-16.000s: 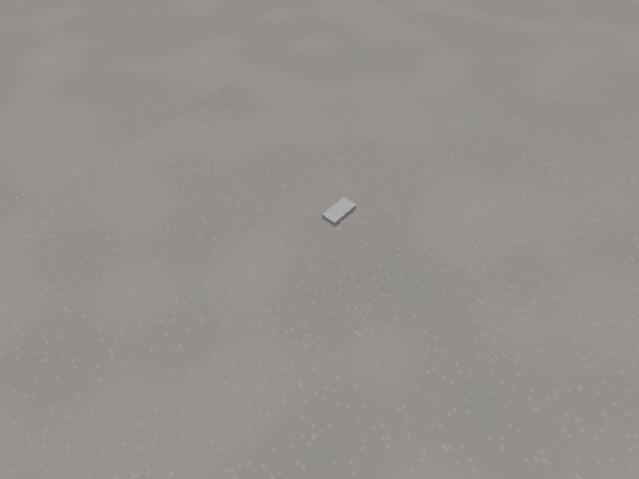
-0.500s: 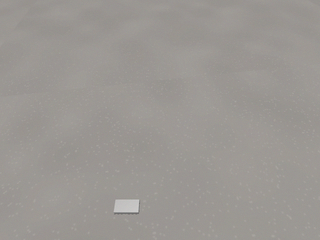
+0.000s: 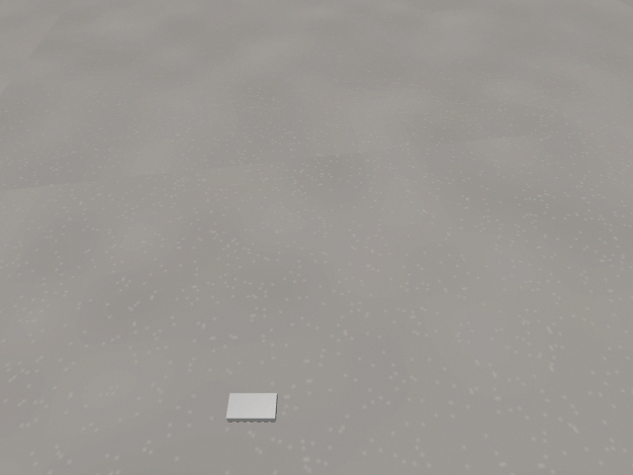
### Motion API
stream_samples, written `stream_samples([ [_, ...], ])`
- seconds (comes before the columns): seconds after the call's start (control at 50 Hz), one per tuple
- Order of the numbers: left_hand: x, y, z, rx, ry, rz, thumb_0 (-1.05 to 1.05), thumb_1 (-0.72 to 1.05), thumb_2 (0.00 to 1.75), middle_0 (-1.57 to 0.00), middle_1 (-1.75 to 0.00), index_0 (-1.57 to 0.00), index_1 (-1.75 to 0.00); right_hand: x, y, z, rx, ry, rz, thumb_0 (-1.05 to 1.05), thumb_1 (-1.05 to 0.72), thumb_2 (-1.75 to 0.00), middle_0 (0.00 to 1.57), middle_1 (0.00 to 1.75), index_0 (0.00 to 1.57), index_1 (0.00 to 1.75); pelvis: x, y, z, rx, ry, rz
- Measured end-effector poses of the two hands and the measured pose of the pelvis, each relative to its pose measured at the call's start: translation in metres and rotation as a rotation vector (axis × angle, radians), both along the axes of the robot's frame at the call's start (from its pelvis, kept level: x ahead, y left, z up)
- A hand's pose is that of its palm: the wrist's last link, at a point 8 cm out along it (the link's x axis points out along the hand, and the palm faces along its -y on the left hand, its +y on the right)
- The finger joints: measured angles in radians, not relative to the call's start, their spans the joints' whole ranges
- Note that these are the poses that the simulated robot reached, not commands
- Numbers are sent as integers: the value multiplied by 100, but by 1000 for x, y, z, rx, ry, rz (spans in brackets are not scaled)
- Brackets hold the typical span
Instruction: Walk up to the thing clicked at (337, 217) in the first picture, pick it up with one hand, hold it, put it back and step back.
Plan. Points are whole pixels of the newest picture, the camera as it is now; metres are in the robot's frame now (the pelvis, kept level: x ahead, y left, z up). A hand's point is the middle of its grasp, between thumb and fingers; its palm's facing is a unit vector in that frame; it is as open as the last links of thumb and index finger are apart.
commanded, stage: stand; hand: left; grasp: from above
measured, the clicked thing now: (252, 406) +0.44 +0.23 -0.77
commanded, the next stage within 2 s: rise first in 0.22 s
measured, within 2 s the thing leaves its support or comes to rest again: neither
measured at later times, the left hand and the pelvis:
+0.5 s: hand out of the picture +0.14 +0.25 -0.16, palm faces +0.01 -0.95 -0.32, open 8.1 cm; pelvis -0.01 +0.00 -0.01, yaw +0 degrees
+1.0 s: hand out of the picture +0.14 +0.26 -0.23, palm faces -0.15 -0.89 -0.43, open 14.1 cm; pelvis +0.00 +0.02 -0.09, yaw -1 degrees
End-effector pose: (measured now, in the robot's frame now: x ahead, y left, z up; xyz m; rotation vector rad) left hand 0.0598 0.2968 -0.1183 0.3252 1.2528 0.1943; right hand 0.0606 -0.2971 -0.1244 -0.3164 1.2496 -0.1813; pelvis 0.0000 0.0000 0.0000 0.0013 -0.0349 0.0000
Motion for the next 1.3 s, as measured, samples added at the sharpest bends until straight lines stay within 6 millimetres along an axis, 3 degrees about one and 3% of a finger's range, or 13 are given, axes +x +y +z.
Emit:
stream_samples([
  [0.36, 9, -1, 0, -3, -32, 5, 1, 89, 90, -21, -31, -21, -31, 5, 0, 3, -7, -25, -10, 0, -90, -89, 20, 30, 20, 30, 1, 0, -1, -3, 13, 1],
  [0.44, 39, -6, -5, -19, -118, 27, 1, 81, 91, -20, -41, -20, -40, 14, 11, 1, 6, -121, -8, 0, -91, -89, 20, 30, 20, 30, -8, 1, -7, -4, 62, 6],
  [0.54, 83, -5, -15, -25, -170, -44, 1, 57, 91, -16, -65, -17, -64, 17, 28, -8, 35, -176, -24, 0, -91, -89, 20, 30, 20, 30, -14, 1, -21, -3, 144, -6],
  [0.62, 97, -3, -18, 1, -179, -85, 1, 31, 93, -12, -84, -14, -81, 18, 39, -13, 58, -208, -47, 0, -92, -89, 20, 30, 20, 30, -12, 5, -29, -5, 173, -17],
  [0.76, 87, -1, -38, 37, -84, -109, 0, -18, 97, -9, -100, -10, -99, 36, 52, -22, 71, -284, -37, 0, -90, -89, 20, 30, 20, 30, -6, 14, -45, -15, 232, -22],
  [0.88, 83, 2, -62, 56, -109, -136, 0, -42, 99, -8, -104, -8, -104, 60, 56, -36, 49, -349, 10, 1, -89, -89, 20, 30, 20, 30, -6, 18, -70, -20, 294, -21],
  [1.1, 79, 5, -75, 99, -110, -216, 0, -56, 100, -8, -105, -8, -106, 95, 69, -51, 51, -435, 66, 1, -91, -89, 20, 30, 20, 30, -3, 21, -96, -36, 361, -16],
  [1.3, 73, 5, -97, 139, -123, -262, 0, -56, 96, -9, -106, -10, -105, 100, 69, -76, 63, -479, 100, 1, -91, -89, 20, 30, 20, 30, -13, 18, -126, -38, 416, -14],
])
